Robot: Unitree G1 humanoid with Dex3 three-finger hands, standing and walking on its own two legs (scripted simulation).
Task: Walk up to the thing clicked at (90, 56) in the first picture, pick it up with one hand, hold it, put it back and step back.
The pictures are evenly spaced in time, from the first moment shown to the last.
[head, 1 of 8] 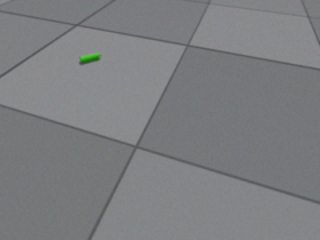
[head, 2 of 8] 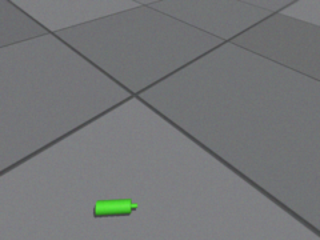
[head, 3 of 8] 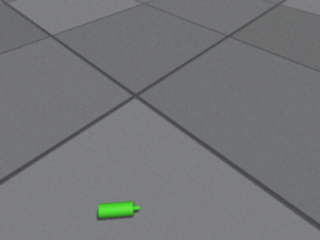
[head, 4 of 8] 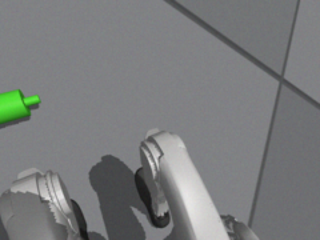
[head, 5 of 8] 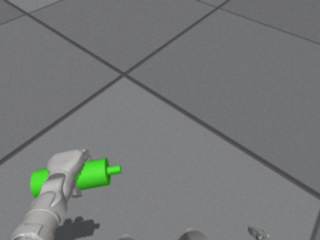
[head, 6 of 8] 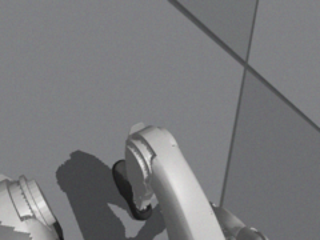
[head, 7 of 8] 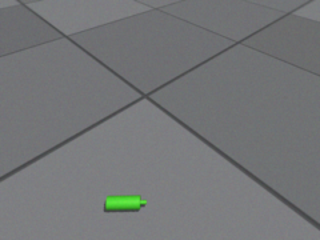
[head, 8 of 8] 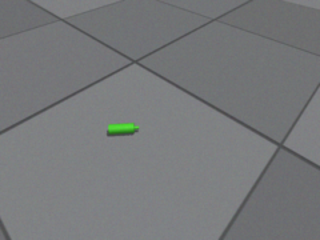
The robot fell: no
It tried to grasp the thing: yes
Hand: left
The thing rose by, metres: 0.68
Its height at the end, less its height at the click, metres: +0.00
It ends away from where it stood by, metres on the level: 0.01
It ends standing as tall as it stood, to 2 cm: yes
